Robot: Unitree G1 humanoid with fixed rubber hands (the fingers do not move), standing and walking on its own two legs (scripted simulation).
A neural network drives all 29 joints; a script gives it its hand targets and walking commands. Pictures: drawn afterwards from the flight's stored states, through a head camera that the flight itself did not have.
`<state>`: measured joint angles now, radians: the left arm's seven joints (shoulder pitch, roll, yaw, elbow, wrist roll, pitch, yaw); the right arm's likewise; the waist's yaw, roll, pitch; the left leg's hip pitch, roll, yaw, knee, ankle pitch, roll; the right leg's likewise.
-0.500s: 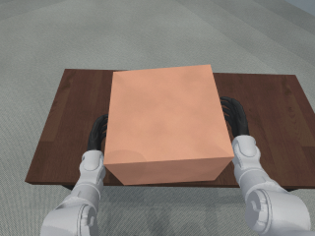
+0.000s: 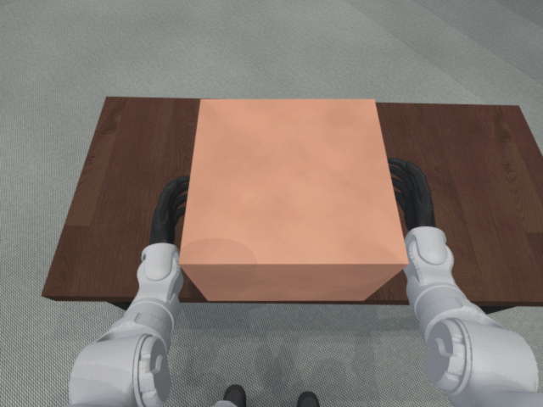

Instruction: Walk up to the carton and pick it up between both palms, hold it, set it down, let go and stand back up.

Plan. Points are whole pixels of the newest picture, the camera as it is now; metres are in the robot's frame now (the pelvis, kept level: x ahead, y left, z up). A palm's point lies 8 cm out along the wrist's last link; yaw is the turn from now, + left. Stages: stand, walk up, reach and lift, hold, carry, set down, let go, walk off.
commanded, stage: set down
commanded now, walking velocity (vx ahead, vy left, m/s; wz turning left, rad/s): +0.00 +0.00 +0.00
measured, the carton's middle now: (286, 205) +0.44 +0.00 -0.08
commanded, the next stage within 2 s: none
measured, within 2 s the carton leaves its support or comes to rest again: neither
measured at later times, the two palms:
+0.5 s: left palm (164, 239) +0.36 +0.20 -0.06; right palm (408, 212) +0.41 -0.19 -0.02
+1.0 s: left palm (139, 240) +0.36 +0.24 -0.05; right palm (416, 216) +0.40 -0.20 -0.01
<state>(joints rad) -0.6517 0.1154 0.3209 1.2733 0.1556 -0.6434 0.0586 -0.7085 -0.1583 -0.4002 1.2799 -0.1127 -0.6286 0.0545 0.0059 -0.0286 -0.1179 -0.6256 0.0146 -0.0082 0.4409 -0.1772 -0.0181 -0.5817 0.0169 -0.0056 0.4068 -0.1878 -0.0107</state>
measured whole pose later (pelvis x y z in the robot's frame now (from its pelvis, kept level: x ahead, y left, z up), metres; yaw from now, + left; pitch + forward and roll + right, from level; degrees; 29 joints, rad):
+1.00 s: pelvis -0.03 +0.00 -0.04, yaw +0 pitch +27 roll -1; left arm -0.81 0.27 0.01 1.54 -0.27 -0.60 0.04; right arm -0.92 -0.28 0.17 1.57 0.39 -0.54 0.08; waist 0.01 -0.03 -0.26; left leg -0.94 0.02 -0.01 0.74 -0.27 -0.02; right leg -0.90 0.02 -0.01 0.73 -0.29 -0.01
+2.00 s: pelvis -0.05 -0.02 -0.02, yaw +0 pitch +13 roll +1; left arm -0.20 0.27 0.01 0.94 -0.27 -0.49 0.01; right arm -0.25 -0.31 0.20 1.01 0.46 -0.54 0.09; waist 0.01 -0.02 -0.15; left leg -0.66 0.02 -0.01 0.68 -0.25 -0.02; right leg -0.65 0.02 -0.01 0.73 -0.30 -0.02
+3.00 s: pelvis -0.01 -0.03 +0.00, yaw -1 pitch +3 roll +2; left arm 0.13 0.27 0.01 0.72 -0.27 -0.36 -0.03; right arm 0.14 -0.31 0.17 0.75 0.35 -0.49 0.05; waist 0.01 -0.03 -0.03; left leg -0.31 0.01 0.01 0.51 -0.25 -0.03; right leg -0.33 0.02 0.01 0.59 -0.31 -0.03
